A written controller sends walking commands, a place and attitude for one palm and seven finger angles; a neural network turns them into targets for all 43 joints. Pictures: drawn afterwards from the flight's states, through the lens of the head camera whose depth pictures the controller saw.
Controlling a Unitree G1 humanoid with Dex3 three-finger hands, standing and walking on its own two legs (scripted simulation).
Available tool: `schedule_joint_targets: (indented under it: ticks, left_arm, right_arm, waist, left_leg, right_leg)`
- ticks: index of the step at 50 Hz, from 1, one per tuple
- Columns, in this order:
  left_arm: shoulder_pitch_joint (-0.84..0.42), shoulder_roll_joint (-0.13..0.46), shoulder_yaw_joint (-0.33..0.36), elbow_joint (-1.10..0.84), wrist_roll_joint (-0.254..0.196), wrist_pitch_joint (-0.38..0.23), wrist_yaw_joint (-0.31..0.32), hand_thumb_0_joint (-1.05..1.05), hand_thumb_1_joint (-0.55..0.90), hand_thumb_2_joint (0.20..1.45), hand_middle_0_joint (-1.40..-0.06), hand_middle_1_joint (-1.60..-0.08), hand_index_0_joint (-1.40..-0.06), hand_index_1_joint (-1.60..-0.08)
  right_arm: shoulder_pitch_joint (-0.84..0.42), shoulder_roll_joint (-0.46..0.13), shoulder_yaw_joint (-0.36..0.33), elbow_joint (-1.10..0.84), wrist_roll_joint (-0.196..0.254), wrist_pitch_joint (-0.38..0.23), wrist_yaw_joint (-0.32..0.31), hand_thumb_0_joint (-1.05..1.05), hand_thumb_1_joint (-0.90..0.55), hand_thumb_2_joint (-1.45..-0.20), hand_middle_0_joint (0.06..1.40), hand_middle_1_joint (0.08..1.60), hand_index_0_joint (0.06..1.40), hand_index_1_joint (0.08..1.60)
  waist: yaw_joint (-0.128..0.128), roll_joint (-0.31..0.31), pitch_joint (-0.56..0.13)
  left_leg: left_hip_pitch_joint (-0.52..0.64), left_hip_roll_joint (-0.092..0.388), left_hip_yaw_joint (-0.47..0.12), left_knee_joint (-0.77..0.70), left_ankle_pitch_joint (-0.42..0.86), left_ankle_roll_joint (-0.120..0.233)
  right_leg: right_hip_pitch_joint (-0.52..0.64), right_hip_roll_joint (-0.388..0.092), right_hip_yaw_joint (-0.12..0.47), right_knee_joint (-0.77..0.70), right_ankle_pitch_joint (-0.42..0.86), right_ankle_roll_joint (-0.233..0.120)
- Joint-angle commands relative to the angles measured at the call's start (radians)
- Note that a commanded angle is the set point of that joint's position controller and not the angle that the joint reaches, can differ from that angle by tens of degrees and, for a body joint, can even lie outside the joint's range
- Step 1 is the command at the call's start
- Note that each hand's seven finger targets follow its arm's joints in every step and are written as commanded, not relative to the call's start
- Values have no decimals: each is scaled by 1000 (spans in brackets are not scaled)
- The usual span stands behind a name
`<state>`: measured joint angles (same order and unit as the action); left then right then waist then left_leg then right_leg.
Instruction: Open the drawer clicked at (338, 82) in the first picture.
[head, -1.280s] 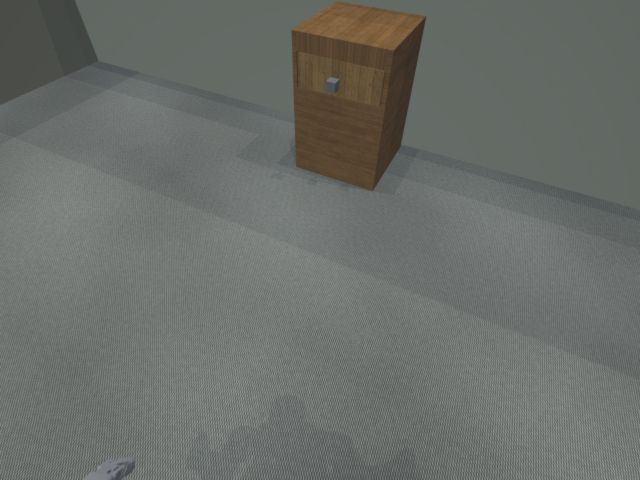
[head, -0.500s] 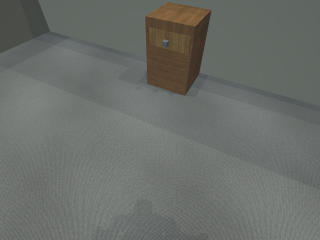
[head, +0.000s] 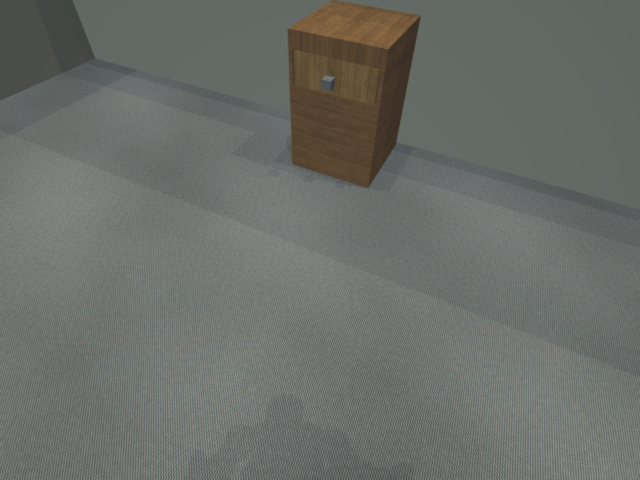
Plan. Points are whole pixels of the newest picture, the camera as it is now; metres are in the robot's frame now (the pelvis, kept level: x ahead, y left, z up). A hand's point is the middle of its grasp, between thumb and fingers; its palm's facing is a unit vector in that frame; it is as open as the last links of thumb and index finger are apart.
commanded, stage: look at it before walking up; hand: left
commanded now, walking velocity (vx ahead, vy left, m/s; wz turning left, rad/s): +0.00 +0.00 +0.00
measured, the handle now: (330, 81) +1.64 +0.04 -0.26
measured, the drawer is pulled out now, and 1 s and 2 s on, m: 0.00 0.00 0.00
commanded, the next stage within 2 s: walk to a spot facing it in 0.16 s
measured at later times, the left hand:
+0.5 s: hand out of the picture +0.05 +0.22 -0.18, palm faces +0.05 -0.97 -0.23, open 7.4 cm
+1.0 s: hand (199, 381) +0.31 +0.22 -0.18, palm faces +0.07 -0.99 -0.13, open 7.4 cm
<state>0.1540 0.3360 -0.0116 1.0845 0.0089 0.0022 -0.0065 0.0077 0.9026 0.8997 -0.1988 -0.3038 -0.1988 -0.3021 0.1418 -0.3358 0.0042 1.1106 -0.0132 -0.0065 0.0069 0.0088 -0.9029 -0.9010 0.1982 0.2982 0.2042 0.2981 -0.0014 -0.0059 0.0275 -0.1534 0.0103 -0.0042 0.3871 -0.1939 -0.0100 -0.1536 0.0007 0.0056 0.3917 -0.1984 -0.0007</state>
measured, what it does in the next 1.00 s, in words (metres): walks ahead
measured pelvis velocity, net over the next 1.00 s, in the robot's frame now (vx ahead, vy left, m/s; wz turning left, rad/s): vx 0.22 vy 0.05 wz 0.12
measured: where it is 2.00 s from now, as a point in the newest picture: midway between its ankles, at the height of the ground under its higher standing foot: (294, 347)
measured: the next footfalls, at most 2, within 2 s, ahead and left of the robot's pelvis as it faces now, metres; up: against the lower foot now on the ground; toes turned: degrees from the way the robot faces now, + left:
right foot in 1.08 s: +0.45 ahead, -0.04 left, +0.00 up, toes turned +0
left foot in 1.56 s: +0.59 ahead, +0.23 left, +0.00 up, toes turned +24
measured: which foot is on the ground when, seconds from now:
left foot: down 0.00-1.00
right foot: down 0.00-0.60, up 0.62-1.00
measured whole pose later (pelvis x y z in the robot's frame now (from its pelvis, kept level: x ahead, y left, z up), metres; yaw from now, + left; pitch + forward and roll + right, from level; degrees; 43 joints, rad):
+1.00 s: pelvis +0.22 +0.05 -0.01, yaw +7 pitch +0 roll +0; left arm 0.12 0.17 0.04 1.01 0.01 -0.01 -0.03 0.01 0.91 0.90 -0.19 -0.30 -0.19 -0.30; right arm 0.52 -0.08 -0.01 1.18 -0.02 -0.08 -0.03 0.01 -0.90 -0.90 0.20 0.30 0.20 0.30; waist -0.07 -0.02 0.07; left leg 0.14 -0.03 0.03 0.25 -0.39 0.04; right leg -0.58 -0.09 -0.11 0.71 -0.16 0.00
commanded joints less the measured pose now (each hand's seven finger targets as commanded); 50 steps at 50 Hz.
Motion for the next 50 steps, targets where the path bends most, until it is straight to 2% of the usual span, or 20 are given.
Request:
schedule_joint_targets:
  ticks: [1,13,15,17,19,21,22,24,26,27,28,29,30,31,34,36,39,42,47,50]
  left_arm:
    - [-47,208,41,-60,3,-26,17,0,900,900,-200,-300,-200,-300]
    - [-47,207,40,-58,3,-26,17,0,900,900,-200,-300,-200,-300]
    - [30,85,15,-26,4,-7,22,0,900,900,-200,-300,-200,-300]
    - [69,95,22,-24,11,3,15,0,900,900,-200,-300,-200,-300]
    - [105,118,36,-29,16,6,8,0,900,900,-200,-300,-200,-300]
    - [165,151,56,-35,17,2,12,0,900,900,-200,-300,-200,-300]
    - [186,149,62,-37,15,-7,14,0,900,900,-200,-300,-200,-300]
    - [192,133,71,-45,17,-28,16,0,900,900,-200,-300,-200,-300]
    - [162,117,72,-54,19,-34,15,0,900,900,-200,-300,-200,-300]
    - [136,99,70,-59,16,-33,14,0,900,900,-200,-300,-200,-300]
    - [127,60,65,-65,12,-28,13,0,900,900,-200,-300,-200,-300]
    - [136,-6,52,-80,3,-24,5,0,900,900,-200,-300,-200,-300]
    - [89,-45,41,-122,8,-29,3,0,900,900,-200,-300,-200,-300]
    - [51,-18,49,-138,18,-36,6,0,900,900,-200,-300,-200,-300]
    - [49,-49,56,-101,23,-45,-8,0,900,900,-200,-300,-200,-300]
    - [82,-79,54,-86,21,-43,-15,0,900,900,-200,-300,-200,-300]
    - [78,-102,55,-89,20,-34,-14,0,900,900,-200,-300,-200,-300]
    - [-1,-110,59,-119,16,-34,-17,0,900,900,-200,-300,-200,-300]
    - [-141,-135,56,-165,6,-46,-19,0,900,900,-200,-300,-200,-300]
    - [-56,-110,68,-147,8,-51,-13,0,900,900,-200,-300,-200,-300]
  right_arm:
    - [-54,-206,-41,-64,6,-25,-17,0,-900,-900,200,300,200,300]
    - [-59,-208,-40,-63,6,-27,-17,0,-900,-900,200,300,200,300]
    - [6,-77,-8,-35,-2,-8,-11,0,-900,-900,200,300,200,300]
    - [33,-71,-13,-36,-9,5,-6,0,-900,-900,200,300,200,300]
    - [40,-60,-16,-51,-14,11,-3,0,-900,-900,200,300,200,300]
    - [47,-40,-20,-75,-12,11,-3,0,-900,-900,200,300,200,300]
    - [36,-33,-26,-89,-12,5,-1,0,-900,-900,200,300,200,300]
    - [47,-19,-32,-105,-7,-10,5,0,-900,-900,200,300,200,300]
    - [105,11,-35,-93,-2,-19,12,0,-900,-900,200,300,200,300]
    - [176,30,-33,-75,-1,-26,12,0,-900,-900,200,300,200,300]
    - [274,21,-38,-42,0,-33,6,0,-900,-900,200,300,200,300]
    - [376,-53,-63,-11,-9,-40,-6,0,-900,-900,200,300,200,300]
    - [468,-110,-79,6,-12,-42,-19,0,-900,-900,200,300,200,300]
    - [457,-102,-75,-4,-4,-38,-19,0,-900,-900,200,300,200,300]
    - [366,14,-49,-23,-1,-59,-28,0,-900,-900,200,300,200,300]
    - [371,41,-46,-15,2,-77,-35,0,-900,-900,200,300,200,300]
    - [405,65,-45,10,7,-89,-41,0,-900,-900,200,300,200,300]
    - [438,83,-46,32,7,-91,-46,0,-900,-900,200,300,200,300]
    - [474,96,-46,56,-3,-87,-49,0,-900,-900,200,300,200,300]
    - [439,59,-57,57,-3,-84,-51,0,-900,-900,200,300,200,300]
  waist:
    - [0,4,-37]
    - [2,5,-46]
    - [4,-5,-60]
    - [11,-34,-4]
    - [25,-93,70]
    - [42,-201,87]
    - [48,-197,104]
    - [33,-143,94]
    - [-2,-99,87]
    - [-36,-83,77]
    - [-66,9,59]
    - [-98,248,50]
    - [-115,338,78]
    - [-99,242,99]
    - [-55,79,152]
    - [-33,66,104]
    - [-24,89,80]
    - [-33,94,104]
    - [-70,137,150]
    - [-15,142,101]
  left_leg:
    - [10,108,-100,-73,77,36]
    - [25,112,-97,-81,99,36]
    - [6,95,-80,-62,-28,21]
    - [-77,66,-77,-40,-253,28]
    - [-194,22,-49,43,-344,26]
    - [-293,-5,26,233,-292,22]
    - [-328,12,26,312,-273,25]
    - [-350,46,19,338,-256,31]
    - [-227,48,58,234,-223,32]
    - [-95,34,75,127,-157,33]
    - [46,30,44,42,-148,37]
    - [150,182,-245,-102,-320,98]
    - [188,352,-518,-252,-374,175]
    - [159,383,-544,-251,-382,216]
    - [65,302,-381,-246,-181,206]
    - [105,256,-261,-218,62,193]
    - [159,224,-158,-206,234,193]
    - [184,206,-116,-211,314,179]
    - [152,187,-60,-187,482,158]
    - [159,216,-48,-60,725,157]
  right_leg:
    - [-25,-116,108,-80,45,-29]
    - [-12,-117,103,-78,76,-26]
    - [-2,-113,89,-71,-92,-6]
    - [-35,-115,121,-94,-324,-18]
    - [-54,-150,182,-141,-473,-47]
    - [-9,-258,303,-230,-584,-108]
    - [-6,-305,346,-255,-559,-142]
    - [37,-325,307,-223,-401,-173]
    - [-34,-298,180,-153,-313,-153]
    - [-113,-260,112,-90,-302,-124]
    - [-198,-187,20,38,-289,-85]
    - [-360,-72,-92,319,-278,-24]
    - [-533,-1,-123,557,-385,5]
    - [-568,-54,-36,653,-354,-14]
    - [-564,-124,-6,734,-166,-7]
    - [-536,-127,-32,718,-97,13]
    - [-559,-128,-59,693,-40,33]
    - [-595,-126,-84,594,15,38]
    - [-452,-75,-149,310,56,9]
    - [-277,-33,-152,261,11,-35]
